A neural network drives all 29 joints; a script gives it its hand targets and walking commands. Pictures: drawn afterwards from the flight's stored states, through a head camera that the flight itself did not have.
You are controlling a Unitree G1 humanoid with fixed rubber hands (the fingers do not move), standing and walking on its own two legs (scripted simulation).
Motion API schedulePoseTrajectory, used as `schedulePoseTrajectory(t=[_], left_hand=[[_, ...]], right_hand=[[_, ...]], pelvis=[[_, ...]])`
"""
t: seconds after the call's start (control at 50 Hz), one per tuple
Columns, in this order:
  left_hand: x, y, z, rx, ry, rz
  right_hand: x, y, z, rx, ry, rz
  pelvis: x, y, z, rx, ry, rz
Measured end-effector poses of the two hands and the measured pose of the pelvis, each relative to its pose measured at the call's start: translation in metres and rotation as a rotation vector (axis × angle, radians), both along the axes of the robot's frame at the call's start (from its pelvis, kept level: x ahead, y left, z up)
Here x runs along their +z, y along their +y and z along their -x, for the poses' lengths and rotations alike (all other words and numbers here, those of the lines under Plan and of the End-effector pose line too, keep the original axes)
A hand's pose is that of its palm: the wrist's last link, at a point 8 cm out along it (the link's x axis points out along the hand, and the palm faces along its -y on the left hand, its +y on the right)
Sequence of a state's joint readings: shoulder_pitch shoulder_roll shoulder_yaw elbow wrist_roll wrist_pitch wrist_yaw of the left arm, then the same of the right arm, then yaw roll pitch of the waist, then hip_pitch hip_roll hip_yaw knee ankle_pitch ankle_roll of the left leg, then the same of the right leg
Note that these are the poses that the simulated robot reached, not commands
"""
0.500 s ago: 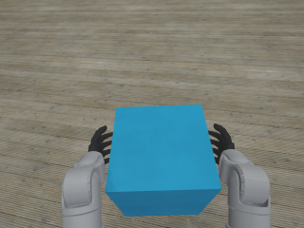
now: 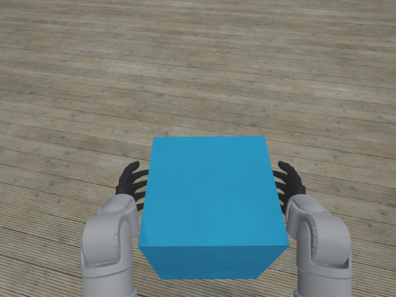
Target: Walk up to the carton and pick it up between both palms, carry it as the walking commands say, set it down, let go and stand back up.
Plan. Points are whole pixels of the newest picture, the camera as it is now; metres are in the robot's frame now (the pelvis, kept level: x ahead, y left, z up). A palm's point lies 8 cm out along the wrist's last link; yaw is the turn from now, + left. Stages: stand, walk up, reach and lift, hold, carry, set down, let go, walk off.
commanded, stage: carry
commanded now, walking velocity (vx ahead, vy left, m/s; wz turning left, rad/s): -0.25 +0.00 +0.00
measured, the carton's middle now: (208, 213) +0.29 +0.00 +0.02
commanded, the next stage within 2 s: none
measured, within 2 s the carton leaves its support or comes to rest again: neither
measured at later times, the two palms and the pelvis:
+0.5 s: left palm out of the picture +0.05 +0.19 +0.08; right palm out of the picture +0.08 -0.11 +0.09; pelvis -0.19 +0.01 +0.01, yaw +2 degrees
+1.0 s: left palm out of the picture -0.10 +0.11 +0.10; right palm out of the picture -0.11 -0.18 +0.09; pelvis -0.38 -0.02 +0.01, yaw +0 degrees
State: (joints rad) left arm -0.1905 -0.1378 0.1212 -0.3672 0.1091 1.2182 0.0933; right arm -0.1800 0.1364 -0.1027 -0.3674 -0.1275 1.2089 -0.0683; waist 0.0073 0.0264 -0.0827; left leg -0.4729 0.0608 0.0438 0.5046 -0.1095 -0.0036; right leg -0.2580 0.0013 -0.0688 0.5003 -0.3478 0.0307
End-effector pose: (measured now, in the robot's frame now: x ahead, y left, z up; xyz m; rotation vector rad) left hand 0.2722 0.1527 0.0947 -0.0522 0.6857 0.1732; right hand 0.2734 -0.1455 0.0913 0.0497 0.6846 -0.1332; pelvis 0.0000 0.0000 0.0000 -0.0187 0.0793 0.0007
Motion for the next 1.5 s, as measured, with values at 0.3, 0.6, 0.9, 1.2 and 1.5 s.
schedulePoseTrajectory(t=[0.3,0.6,0.9,1.2,1.5], left_hand=[[0.007,-0.016,0.113,-0.035,0.007,-0.040],[-0.007,0.033,0.247,0.064,0.021,0.053],[-0.003,-0.038,0.341,-0.061,0.069,-0.058],[-0.014,0.009,0.458,0.020,0.038,0.008],[0.000,-0.007,0.515,-0.005,0.009,0.004]], right_hand=[[0.000,-0.016,0.118,-0.037,0.005,-0.043],[0.011,0.035,0.225,0.069,0.021,0.053],[-0.015,-0.037,0.355,-0.051,0.068,-0.052],[-0.004,0.009,0.445,0.029,0.036,0.017],[0.006,-0.007,0.512,0.002,0.006,0.012]], pelvis=[[0.006,-0.005,0.115,0.001,-0.002,-0.063],[0.010,0.012,0.228,0.030,-0.025,0.025],[0.008,-0.020,0.340,-0.009,-0.025,-0.053],[0.001,0.000,0.444,0.032,-0.003,-0.044],[0.003,-0.008,0.508,0.001,-0.016,-0.001]])
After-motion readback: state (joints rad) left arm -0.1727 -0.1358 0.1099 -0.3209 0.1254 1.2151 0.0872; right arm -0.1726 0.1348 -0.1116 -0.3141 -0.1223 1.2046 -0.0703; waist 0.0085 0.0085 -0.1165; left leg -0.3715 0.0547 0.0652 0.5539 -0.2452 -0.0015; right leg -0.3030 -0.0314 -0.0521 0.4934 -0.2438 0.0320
